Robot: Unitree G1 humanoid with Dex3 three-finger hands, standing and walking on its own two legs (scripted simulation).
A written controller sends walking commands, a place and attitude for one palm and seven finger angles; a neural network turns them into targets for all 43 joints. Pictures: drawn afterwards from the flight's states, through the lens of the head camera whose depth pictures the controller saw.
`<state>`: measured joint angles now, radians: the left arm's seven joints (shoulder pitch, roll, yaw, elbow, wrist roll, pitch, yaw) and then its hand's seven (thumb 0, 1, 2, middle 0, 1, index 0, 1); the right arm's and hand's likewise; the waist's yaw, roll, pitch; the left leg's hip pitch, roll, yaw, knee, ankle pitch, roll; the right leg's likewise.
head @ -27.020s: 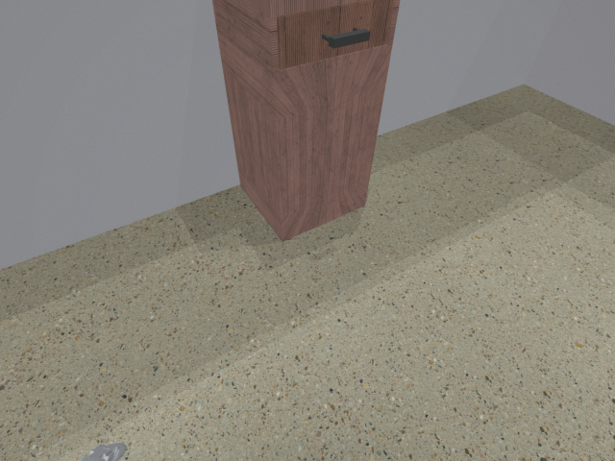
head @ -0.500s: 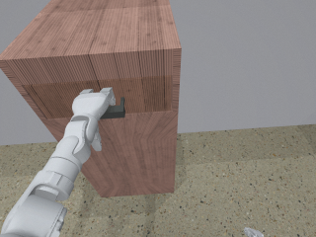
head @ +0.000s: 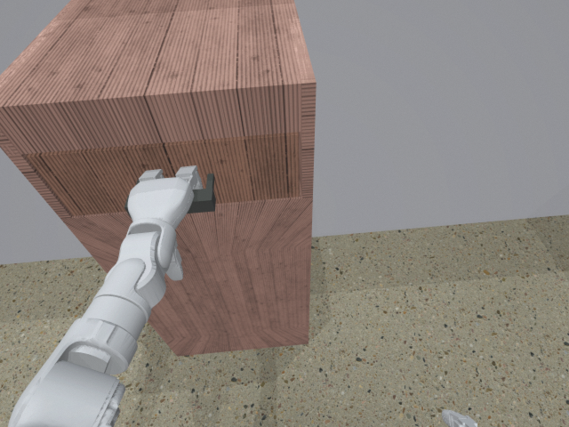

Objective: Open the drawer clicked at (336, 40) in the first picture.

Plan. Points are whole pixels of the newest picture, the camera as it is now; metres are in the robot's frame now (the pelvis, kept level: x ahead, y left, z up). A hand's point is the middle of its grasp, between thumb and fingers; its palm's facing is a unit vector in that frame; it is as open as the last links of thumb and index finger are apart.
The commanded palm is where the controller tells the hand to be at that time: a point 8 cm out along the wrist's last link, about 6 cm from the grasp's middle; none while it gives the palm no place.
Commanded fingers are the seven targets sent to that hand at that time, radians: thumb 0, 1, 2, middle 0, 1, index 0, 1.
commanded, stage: lower the fingers behind the handle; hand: left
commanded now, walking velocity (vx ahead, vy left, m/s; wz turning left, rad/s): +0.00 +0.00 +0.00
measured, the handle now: (173, 192) +0.45 +0.19 +0.08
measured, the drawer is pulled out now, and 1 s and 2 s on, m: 0.00 0.00 0.06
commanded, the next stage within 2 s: close the thumb around the handle in 0.30 s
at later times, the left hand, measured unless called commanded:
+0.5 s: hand (164, 226) +0.40 +0.20 +0.06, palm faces -0.02 -0.04 -1.00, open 13.6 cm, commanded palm +0.38 +0.21 +0.12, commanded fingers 0.00 -0.16 0.44 -0.32 -1.24 -0.32 -1.24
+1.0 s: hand (164, 226) +0.40 +0.20 +0.06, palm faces +0.00 -0.05 -1.00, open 5.9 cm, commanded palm +0.37 +0.21 +0.12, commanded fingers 0.00 0.90 0.90 -0.40 -1.35 -0.40 -1.35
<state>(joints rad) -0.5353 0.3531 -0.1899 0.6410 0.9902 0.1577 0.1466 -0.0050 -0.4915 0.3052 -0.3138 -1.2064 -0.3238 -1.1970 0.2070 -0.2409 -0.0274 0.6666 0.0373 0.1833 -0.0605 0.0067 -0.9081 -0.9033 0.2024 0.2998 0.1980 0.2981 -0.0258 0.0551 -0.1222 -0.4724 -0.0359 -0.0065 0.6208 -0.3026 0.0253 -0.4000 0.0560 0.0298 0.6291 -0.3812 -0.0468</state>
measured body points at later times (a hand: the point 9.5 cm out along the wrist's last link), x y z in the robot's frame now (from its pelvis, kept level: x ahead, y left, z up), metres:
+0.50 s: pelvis +0.00 -0.01 +0.00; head +0.02 -0.03 +0.45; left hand +0.40 +0.20 +0.11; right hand +0.12 -0.27 -0.13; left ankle +0.00 +0.11 -0.72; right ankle -0.05 -0.09 -0.72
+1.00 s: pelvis +0.00 +0.01 +0.00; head +0.02 -0.02 +0.45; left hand +0.40 +0.20 +0.11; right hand +0.11 -0.25 -0.13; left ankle +0.00 +0.11 -0.72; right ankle -0.05 -0.09 -0.72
